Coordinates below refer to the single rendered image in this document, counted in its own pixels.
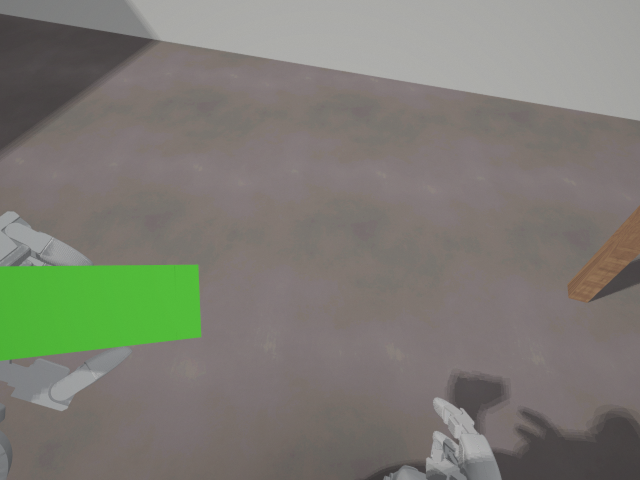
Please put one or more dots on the table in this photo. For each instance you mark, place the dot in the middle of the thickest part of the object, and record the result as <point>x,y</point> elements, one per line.
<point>619,250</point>

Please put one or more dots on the robot right hand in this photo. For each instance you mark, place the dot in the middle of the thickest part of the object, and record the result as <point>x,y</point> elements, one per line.
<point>472,459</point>

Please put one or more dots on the sponge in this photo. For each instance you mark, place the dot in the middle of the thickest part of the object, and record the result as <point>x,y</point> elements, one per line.
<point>47,310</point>

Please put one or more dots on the robot left hand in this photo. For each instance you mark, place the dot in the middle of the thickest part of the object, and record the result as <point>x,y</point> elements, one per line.
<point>44,382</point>

